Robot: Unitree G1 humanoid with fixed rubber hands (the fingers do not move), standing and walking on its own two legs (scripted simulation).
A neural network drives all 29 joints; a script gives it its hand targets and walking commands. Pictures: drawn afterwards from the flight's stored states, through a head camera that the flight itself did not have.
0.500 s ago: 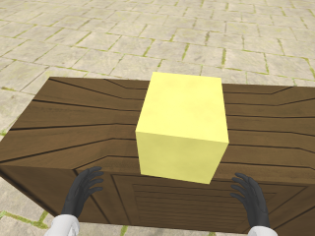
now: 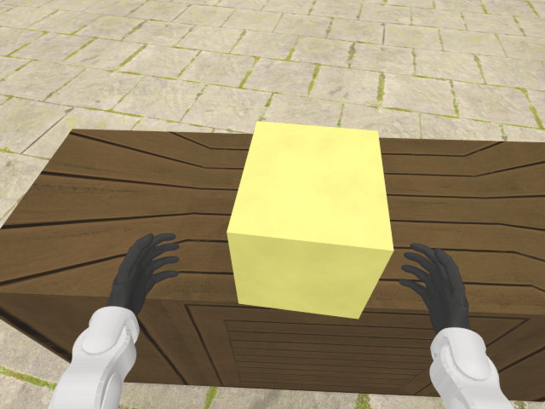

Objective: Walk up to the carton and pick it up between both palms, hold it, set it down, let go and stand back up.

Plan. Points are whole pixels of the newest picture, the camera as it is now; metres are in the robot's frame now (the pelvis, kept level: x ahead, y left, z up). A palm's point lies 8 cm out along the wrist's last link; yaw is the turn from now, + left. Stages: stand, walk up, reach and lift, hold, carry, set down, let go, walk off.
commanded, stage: reach and lift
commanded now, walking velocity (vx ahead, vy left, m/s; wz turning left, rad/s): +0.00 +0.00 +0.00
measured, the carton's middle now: (307, 218) +0.42 -0.04 +0.01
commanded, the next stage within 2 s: none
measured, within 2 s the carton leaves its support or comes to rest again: neither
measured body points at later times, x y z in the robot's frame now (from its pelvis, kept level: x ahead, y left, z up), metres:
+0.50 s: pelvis -0.01 +0.00 +0.00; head -0.01 +0.01 +0.45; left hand +0.34 +0.20 +0.12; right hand +0.31 -0.21 +0.11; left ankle -0.03 +0.12 -0.75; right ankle -0.01 -0.13 -0.75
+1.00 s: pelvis -0.01 +0.00 +0.00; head -0.01 +0.01 +0.45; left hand +0.41 +0.19 +0.18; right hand +0.38 -0.22 +0.16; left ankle -0.03 +0.12 -0.75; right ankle -0.01 -0.13 -0.75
